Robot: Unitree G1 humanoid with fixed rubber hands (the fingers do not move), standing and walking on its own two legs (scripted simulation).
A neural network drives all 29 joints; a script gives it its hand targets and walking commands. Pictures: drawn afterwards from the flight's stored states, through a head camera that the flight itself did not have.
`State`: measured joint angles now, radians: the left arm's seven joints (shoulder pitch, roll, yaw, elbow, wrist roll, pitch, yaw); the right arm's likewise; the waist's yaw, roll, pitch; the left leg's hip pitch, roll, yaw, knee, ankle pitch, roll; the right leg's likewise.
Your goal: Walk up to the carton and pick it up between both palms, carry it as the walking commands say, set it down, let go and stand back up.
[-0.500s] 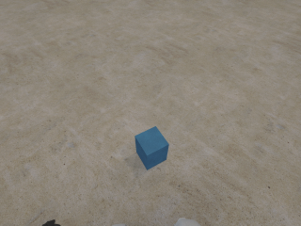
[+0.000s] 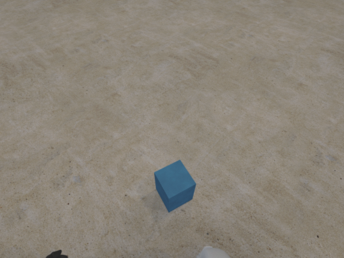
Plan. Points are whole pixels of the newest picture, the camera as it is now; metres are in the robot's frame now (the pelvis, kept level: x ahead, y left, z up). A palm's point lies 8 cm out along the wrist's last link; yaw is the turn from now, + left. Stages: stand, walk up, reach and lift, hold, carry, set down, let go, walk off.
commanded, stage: walk up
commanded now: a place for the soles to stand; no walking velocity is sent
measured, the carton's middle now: (174, 186) +0.55 -0.01 -0.64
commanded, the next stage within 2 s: none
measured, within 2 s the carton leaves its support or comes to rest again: neither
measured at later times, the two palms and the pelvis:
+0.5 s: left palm (45, 249) +0.16 +0.32 -0.09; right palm (318, 254) +0.14 -0.31 -0.07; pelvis +0.07 +0.01 +0.00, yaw -1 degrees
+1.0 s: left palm (35, 257) +0.14 +0.33 -0.08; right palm out of the picture +0.13 -0.31 -0.08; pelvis +0.05 +0.01 +0.00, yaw -1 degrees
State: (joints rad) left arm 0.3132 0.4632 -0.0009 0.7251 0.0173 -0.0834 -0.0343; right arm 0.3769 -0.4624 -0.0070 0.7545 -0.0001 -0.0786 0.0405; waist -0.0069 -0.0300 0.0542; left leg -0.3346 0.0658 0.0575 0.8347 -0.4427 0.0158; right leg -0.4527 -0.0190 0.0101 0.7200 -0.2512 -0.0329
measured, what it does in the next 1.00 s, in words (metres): steps on the spot: left foot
